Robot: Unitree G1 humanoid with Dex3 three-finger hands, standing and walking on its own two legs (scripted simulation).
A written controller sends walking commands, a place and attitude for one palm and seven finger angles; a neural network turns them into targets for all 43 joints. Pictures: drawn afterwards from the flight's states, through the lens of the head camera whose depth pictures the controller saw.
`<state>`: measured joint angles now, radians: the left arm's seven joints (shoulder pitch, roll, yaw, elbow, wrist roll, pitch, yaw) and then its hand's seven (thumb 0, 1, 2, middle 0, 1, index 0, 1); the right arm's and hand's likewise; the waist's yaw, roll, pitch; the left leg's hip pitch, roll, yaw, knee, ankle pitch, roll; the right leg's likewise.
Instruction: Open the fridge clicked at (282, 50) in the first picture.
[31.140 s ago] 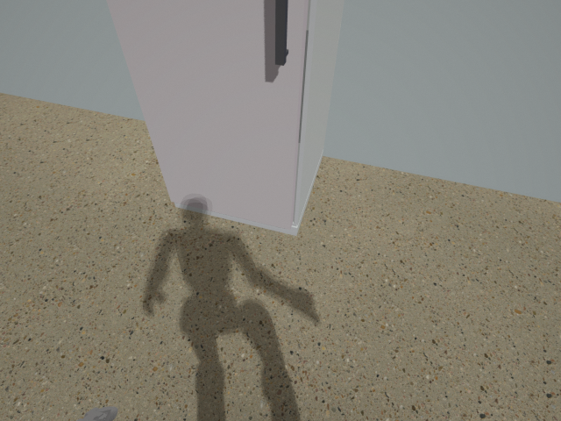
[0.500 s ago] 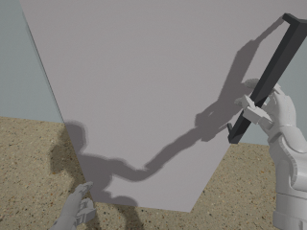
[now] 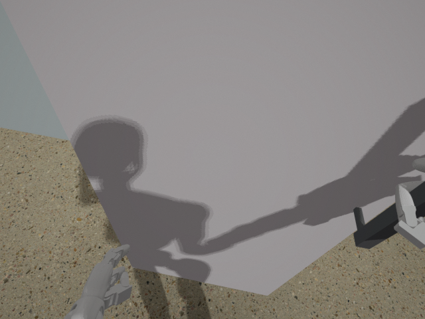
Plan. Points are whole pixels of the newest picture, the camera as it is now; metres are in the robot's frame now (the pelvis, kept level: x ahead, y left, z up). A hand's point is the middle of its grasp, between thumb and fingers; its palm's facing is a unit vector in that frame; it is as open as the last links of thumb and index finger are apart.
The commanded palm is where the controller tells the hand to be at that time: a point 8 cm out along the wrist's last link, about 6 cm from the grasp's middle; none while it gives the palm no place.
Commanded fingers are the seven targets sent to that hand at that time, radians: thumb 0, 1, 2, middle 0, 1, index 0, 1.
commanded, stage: walk backward, drawing the door open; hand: right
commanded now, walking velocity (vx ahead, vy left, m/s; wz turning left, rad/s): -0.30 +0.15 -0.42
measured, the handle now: out of the picture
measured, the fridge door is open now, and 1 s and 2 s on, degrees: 1 4 44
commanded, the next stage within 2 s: none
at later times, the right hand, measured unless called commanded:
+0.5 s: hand (406, 215) +0.24 -0.22 +0.19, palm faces +0.34 +0.90 -0.26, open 6.9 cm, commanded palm +0.19 -0.26 +0.20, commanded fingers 0.00 -0.90 -0.90 0.45 1.40 0.45 1.40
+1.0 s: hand (408, 238) +0.21 -0.20 +0.19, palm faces +0.33 +0.92 -0.19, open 6.7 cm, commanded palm +0.15 -0.25 +0.20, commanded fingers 0.00 -0.90 -0.90 0.45 1.40 0.45 1.40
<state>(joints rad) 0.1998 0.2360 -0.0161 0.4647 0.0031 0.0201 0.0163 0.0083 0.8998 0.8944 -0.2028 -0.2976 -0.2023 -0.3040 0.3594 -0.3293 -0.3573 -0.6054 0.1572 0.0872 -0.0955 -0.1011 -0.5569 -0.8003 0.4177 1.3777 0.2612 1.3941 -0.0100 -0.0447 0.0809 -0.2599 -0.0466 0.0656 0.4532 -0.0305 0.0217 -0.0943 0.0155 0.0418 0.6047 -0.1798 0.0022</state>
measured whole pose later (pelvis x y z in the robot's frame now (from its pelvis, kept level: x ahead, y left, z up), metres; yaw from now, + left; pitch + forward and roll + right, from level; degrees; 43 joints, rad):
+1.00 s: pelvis -0.09 +0.00 -0.01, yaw -14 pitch +2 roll -2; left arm 0.10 0.22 -0.02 0.56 0.02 0.00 0.08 0.01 0.90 0.89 -0.20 -0.30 -0.20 -0.30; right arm -0.10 -0.28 -0.17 -0.33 0.08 -0.07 -0.10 -0.05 -0.64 -0.82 0.45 1.40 0.20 1.38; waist 0.10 0.00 0.09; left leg -0.35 0.01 -0.01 0.48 -0.17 0.03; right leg -0.37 0.02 0.04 0.74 -0.41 0.02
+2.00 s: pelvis -0.21 +0.26 -0.01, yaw -43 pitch -1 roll +0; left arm 0.11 0.17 0.06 0.66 0.02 -0.09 0.04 0.01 0.90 0.89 -0.20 -0.30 -0.20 -0.30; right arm 0.17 -0.23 0.03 -0.64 0.01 -0.12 -0.01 -0.08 -0.57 -0.78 0.46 1.40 0.16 1.25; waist 0.02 0.00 0.13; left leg -0.25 0.00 0.08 0.52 -0.26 0.05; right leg -0.49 -0.02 0.05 0.99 -0.51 0.03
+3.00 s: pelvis -0.10 +0.57 -0.01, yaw -74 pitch -1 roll +3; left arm 0.17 0.20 -0.03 0.62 -0.03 -0.01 0.06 0.01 0.90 0.89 -0.20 -0.30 -0.20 -0.30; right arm -0.49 -0.26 -0.02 0.26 0.05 -0.13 -0.10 -0.02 -0.61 -0.85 0.45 1.40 0.35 1.38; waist -0.02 -0.04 0.02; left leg -0.42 -0.01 0.07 0.86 -0.38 -0.02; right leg -0.19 0.00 -0.01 0.49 -0.28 -0.07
